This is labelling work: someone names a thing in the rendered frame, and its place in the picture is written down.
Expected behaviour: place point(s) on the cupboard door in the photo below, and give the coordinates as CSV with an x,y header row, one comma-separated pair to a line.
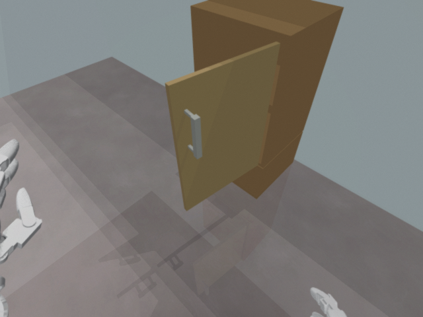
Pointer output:
x,y
232,99

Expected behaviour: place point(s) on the robot right hand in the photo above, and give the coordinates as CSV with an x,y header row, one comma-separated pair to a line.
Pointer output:
x,y
327,303

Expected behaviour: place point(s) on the handle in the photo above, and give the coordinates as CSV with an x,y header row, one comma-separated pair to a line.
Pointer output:
x,y
196,134

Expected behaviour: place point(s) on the robot left hand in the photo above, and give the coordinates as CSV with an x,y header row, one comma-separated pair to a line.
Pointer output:
x,y
21,230

